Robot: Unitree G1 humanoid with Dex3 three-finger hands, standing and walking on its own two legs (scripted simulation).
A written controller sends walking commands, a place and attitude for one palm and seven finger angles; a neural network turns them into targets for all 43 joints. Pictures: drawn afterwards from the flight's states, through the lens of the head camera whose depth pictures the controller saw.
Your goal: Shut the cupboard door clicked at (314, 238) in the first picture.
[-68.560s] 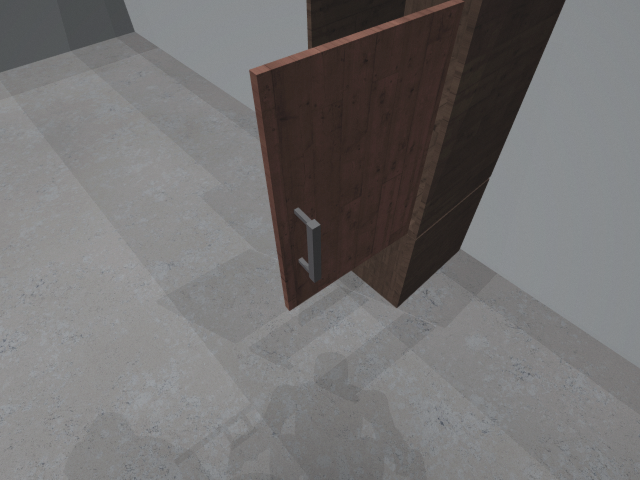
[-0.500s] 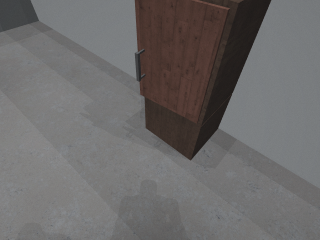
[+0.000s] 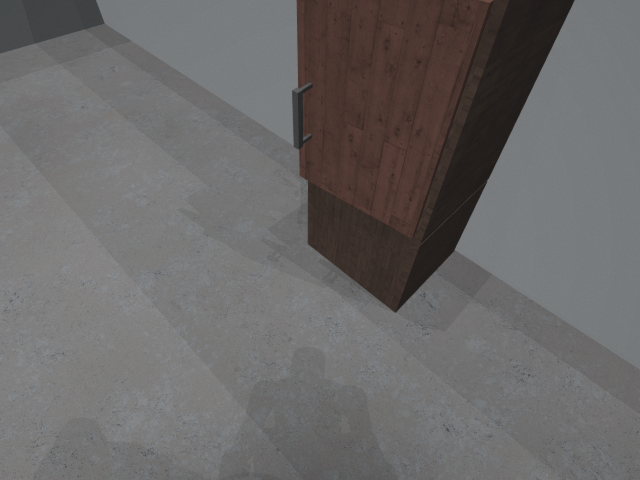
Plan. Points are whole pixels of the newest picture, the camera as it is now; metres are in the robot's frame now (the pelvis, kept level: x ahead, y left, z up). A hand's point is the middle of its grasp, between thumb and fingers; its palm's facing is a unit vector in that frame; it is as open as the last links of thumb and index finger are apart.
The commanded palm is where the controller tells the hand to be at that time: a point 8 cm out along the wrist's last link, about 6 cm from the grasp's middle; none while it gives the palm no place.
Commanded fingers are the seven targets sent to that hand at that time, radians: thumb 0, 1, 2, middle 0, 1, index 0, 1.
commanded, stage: walk to a spot facing it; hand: left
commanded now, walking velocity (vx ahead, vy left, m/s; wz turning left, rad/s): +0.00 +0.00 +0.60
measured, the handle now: (303, 116) +0.96 +0.08 -0.10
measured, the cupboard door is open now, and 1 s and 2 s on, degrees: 6 6 6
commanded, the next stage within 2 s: none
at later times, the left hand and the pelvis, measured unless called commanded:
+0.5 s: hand out of the picture +0.01 +0.24 -0.16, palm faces +0.30 -0.92 -0.26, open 7.4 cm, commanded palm none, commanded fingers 0.00 0.90 0.90 -0.20 -0.30 -0.20 -0.30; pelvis -0.02 +0.00 +0.00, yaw +18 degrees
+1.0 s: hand out of the picture -0.10 +0.15 -0.17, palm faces +0.62 -0.74 -0.26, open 7.4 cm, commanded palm none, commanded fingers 0.00 0.90 0.90 -0.20 -0.30 -0.20 -0.30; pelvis -0.01 -0.04 -0.01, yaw +39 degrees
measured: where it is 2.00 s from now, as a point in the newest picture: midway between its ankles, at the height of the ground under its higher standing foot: outside the picture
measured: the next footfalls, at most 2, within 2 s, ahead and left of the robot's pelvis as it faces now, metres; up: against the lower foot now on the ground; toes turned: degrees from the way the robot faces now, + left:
right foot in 0.64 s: +0.06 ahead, -0.13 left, +0.00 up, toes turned +23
left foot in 1.02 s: -0.06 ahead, +0.09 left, +0.00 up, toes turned +44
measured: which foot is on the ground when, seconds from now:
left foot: down 0.00-0.64, up 0.66-1.00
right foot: down 0.00-0.28, up 0.30-0.62, down 0.64-1.00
